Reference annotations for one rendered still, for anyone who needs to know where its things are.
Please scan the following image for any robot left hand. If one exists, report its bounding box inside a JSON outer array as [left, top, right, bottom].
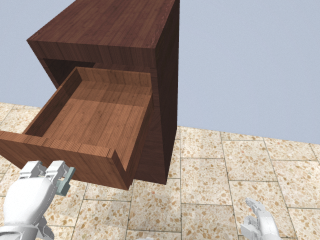
[[3, 160, 70, 240]]

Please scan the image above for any robot right hand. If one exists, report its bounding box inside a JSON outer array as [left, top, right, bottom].
[[240, 197, 280, 240]]

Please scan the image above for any cabinet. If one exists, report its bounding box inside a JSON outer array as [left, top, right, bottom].
[[26, 0, 180, 185]]

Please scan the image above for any drawer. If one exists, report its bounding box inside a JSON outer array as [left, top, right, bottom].
[[0, 66, 155, 191]]

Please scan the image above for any handle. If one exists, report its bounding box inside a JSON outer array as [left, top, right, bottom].
[[37, 160, 76, 197]]

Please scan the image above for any left robot forearm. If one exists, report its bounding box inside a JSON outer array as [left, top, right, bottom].
[[0, 223, 38, 240]]

